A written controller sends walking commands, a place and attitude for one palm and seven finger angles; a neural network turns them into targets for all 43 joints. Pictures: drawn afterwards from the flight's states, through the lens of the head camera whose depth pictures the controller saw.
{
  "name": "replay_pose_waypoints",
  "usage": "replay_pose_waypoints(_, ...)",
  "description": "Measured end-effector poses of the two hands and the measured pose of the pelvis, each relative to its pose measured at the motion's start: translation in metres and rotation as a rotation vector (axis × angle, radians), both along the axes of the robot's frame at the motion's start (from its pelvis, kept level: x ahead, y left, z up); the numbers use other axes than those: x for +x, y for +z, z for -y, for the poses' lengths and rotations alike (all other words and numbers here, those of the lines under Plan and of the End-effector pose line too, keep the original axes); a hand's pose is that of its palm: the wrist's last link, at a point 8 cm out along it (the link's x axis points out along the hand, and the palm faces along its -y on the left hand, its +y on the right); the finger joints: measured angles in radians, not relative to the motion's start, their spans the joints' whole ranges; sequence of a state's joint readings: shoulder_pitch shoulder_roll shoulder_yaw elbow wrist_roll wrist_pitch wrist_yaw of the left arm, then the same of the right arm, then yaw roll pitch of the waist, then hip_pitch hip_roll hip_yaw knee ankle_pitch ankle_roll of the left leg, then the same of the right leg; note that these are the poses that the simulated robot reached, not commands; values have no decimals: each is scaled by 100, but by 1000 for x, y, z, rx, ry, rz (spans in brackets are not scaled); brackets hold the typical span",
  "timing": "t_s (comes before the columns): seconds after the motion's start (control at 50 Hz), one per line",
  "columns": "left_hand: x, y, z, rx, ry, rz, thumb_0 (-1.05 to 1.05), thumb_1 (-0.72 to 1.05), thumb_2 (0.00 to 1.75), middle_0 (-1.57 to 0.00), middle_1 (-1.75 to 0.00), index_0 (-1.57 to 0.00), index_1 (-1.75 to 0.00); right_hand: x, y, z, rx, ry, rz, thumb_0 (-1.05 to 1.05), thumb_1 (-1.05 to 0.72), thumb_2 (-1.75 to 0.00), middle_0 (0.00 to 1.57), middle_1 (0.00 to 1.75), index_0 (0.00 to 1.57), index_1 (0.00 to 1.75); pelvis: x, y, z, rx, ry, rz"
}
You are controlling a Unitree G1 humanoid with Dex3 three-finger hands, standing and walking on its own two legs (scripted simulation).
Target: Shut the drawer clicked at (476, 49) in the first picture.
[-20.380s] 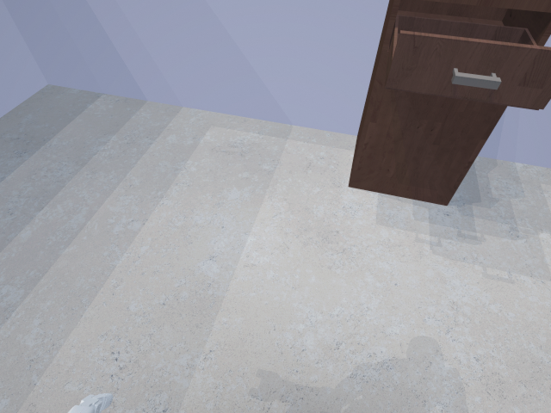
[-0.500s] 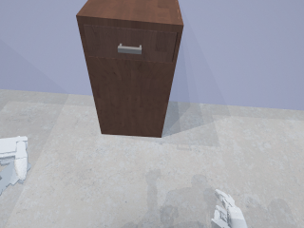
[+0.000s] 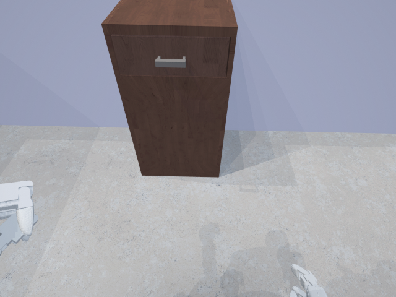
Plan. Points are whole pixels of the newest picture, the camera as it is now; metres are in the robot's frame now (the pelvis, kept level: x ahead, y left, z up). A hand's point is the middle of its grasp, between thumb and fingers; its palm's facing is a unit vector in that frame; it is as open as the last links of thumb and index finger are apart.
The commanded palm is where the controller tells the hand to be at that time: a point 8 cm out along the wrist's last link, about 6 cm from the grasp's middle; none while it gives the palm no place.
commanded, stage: let the arm hang, fingers relaxed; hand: left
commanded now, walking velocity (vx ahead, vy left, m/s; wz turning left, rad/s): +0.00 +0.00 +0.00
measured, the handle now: (171, 60) +0.93 +0.14 +0.03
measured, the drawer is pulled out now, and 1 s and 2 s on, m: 0.00 0.00 0.00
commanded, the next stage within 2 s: look to check the result in 1.12 s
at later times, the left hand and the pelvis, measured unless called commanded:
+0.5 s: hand out of the picture -0.03 +0.22 -0.16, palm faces +0.06 -0.97 -0.24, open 4.3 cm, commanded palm none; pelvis -0.01 +0.02 +0.01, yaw +2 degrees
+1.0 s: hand out of the picture -0.03 +0.18 -0.16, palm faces +0.05 -0.98 -0.17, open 7.3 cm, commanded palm none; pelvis -0.02 +0.02 +0.01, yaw +1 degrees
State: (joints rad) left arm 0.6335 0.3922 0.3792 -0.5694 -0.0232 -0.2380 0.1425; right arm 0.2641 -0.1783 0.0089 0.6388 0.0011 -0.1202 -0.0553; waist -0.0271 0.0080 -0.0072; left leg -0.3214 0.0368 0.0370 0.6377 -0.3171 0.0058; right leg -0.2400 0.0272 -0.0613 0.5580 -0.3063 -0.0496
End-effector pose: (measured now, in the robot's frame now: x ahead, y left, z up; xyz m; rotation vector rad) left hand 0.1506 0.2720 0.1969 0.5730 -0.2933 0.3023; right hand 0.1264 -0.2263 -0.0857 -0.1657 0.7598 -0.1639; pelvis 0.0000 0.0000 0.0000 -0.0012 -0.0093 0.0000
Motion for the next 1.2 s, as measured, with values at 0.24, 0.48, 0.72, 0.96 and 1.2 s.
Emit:
replay_pose_waypoints(0.24, -36, -293, 8, -495, 217, -1149, 1, 91, 90, -123, -143, -123, -143, -17, -42, -6, -1, 69, -291, 1, -91, -89, 21, 30, 20, 30, -1, -7, -16, 8, 46, -11)
replay_pose_waypoints(0.48, -175, -325, 4, -576, 401, -1577, 2, 91, 89, -80, -101, -80, -96, -103, -44, -17, 10, 7, -592, 0, -91, -89, 20, 30, 20, 30, -9, 10, -19, -10, 42, 3)
replay_pose_waypoints(0.72, -204, -325, 23, -607, 406, -1663, 1, 91, 89, -35, -47, -35, -47, -154, -54, -38, 77, -38, -694, 0, -91, -89, 20, 30, 20, 30, -14, 13, -25, -2, 27, 19)
replay_pose_waypoints(0.96, -183, -331, 42, -624, 343, -1618, 2, 92, 89, -21, -31, -21, -31, -177, -56, -54, 126, -79, -712, 0, -91, -89, 20, 30, 20, 30, -17, 12, -23, 1, 17, 20)
replay_pose_waypoints(1.2, -187, -330, 42, -624, 361, -1622, 1, 91, 89, -20, -30, -20, -30, -181, -55, -49, 122, -94, -725, 0, -91, -89, 20, 30, 20, 30, -15, 12, -20, 1, 15, 19)
